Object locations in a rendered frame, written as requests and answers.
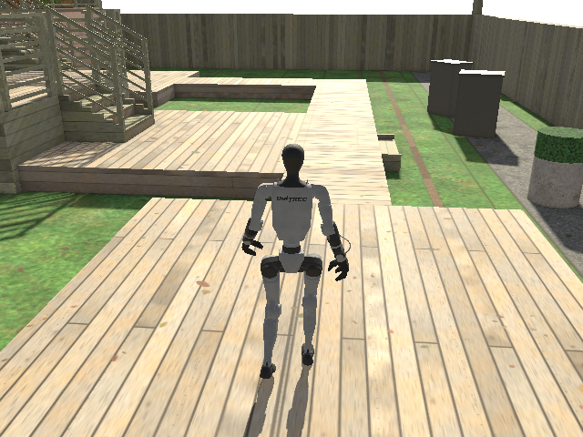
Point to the robot right hand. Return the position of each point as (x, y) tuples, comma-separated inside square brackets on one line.
[(343, 267)]

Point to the right robot upper arm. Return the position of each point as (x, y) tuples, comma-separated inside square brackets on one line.
[(320, 192)]

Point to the robot right foot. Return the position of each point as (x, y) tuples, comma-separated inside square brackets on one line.
[(307, 357)]

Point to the robot left hand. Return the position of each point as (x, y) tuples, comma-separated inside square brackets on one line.
[(250, 251)]

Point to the robot right thigh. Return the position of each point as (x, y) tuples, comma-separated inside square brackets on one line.
[(312, 274)]

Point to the robot right forearm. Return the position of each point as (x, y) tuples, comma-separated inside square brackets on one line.
[(336, 245)]

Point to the left robot upper arm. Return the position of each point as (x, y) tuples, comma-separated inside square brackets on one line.
[(259, 203)]

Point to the robot left forearm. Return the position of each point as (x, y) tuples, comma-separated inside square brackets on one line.
[(249, 235)]

